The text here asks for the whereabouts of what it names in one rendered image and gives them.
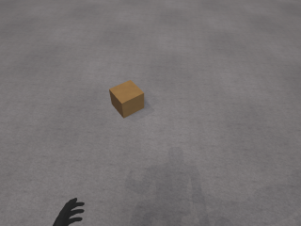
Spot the carton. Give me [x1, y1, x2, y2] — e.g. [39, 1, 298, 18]
[109, 80, 145, 119]

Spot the left robot hand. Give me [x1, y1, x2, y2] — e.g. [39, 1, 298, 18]
[53, 198, 85, 226]

